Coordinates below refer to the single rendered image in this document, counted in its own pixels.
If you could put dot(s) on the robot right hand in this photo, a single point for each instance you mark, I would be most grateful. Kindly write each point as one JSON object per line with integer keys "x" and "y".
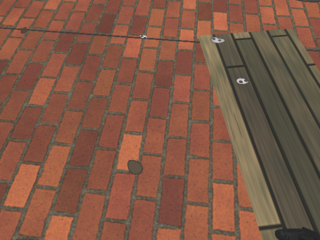
{"x": 296, "y": 234}

